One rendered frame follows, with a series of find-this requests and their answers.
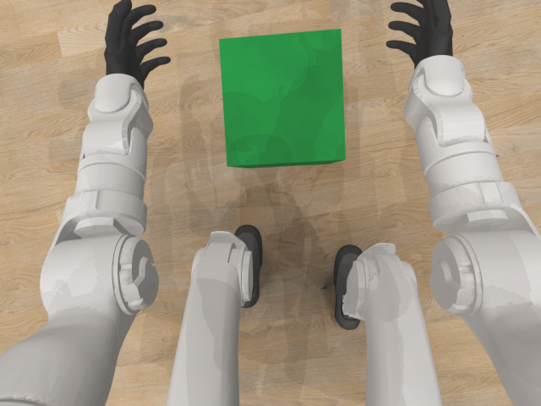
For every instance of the robot right forearm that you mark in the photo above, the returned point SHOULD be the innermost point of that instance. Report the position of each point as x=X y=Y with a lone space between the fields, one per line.
x=468 y=192

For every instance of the robot left forearm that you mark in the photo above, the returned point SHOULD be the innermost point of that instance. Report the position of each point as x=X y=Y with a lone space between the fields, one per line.
x=109 y=192

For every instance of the robot left upper arm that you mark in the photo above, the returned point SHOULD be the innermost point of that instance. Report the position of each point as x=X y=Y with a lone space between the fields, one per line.
x=93 y=289

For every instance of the left robot hand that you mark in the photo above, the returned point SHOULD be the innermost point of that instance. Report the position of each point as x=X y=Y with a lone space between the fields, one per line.
x=122 y=54

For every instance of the right robot shin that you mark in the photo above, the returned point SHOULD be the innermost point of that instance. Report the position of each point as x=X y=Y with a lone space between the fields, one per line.
x=381 y=248

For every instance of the robot right upper arm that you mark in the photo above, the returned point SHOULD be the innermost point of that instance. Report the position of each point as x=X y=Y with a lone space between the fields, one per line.
x=492 y=280

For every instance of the robot right thigh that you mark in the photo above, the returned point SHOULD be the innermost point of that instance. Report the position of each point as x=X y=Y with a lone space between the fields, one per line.
x=400 y=364

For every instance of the right robot hand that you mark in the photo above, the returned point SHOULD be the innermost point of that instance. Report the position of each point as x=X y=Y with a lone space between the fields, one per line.
x=433 y=36

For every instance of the carton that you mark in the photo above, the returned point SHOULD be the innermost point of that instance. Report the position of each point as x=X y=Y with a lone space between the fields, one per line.
x=283 y=99

